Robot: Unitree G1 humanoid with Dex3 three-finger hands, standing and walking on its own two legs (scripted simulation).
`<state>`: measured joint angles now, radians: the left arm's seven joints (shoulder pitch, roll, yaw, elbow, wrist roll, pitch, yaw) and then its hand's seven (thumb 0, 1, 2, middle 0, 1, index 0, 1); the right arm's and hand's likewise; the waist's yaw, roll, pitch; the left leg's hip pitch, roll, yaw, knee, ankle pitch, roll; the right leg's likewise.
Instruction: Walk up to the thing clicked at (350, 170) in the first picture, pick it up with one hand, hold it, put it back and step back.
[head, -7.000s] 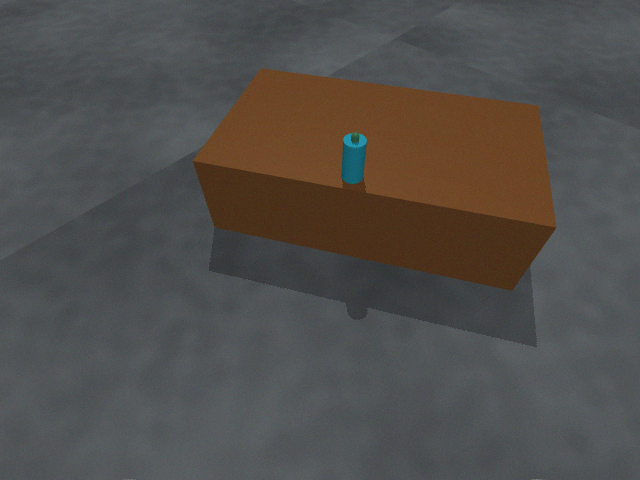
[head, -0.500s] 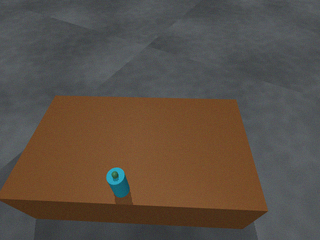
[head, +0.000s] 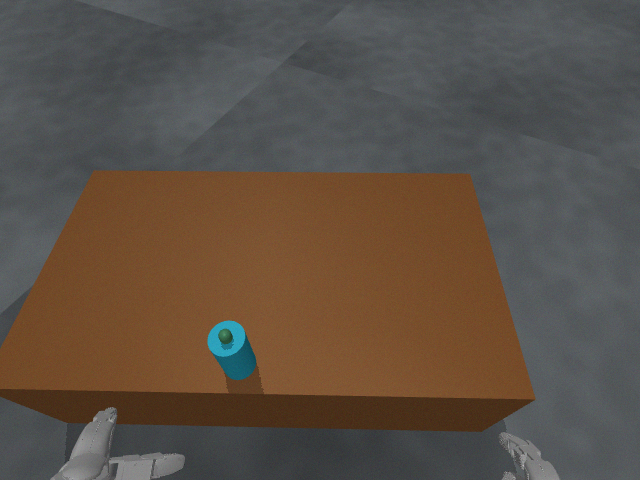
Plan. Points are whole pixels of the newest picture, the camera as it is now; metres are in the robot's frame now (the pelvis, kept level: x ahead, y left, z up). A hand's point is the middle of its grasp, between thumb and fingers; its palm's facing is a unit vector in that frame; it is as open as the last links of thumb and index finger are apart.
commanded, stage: go down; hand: left
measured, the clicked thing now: (232, 349) +0.39 +0.19 -0.32
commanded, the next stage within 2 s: none
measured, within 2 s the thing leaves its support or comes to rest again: neither
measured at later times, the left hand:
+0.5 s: hand (128, 464) +0.16 +0.27 -0.13, palm faces +0.04 -0.94 -0.33, open 17.1 cm
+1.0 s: hand (108, 472) +0.15 +0.29 -0.12, palm faces +0.13 -0.93 -0.35, open 17.3 cm
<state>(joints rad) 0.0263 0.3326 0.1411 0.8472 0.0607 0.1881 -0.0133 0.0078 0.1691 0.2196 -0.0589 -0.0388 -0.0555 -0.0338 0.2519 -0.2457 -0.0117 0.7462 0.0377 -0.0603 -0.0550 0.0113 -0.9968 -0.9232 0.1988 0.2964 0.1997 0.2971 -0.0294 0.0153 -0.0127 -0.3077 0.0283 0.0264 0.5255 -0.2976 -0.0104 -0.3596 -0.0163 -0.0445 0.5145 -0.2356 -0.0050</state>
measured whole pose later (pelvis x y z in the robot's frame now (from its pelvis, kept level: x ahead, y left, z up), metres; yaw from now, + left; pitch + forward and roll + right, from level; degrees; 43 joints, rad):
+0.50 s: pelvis +0.01 +0.03 -0.02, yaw +1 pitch +7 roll -2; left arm 0.25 0.32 0.11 0.38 0.04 0.43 -0.04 0.00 -0.46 0.03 -0.09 -0.04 -0.07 -0.05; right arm 0.24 -0.24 0.00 0.62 0.02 -0.15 -0.09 0.01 -0.86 -0.89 0.20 0.30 0.20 0.30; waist -0.03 0.03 -0.09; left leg -0.47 0.02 0.00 0.77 -0.43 0.02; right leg -0.48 -0.03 -0.06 0.70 -0.34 0.03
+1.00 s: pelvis -0.01 +0.01 -0.05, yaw +2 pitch +10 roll -3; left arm 0.32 0.38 0.20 0.17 -0.02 0.49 -0.07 0.00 -0.51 0.08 -0.08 -0.07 -0.07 -0.08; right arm 0.27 -0.24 0.02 0.60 0.02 -0.24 -0.18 0.01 -0.87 -0.89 0.20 0.30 0.20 0.30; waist -0.03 0.04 -0.14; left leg -0.65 0.03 -0.04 0.98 -0.51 0.01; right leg -0.66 -0.03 -0.09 0.90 -0.42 0.01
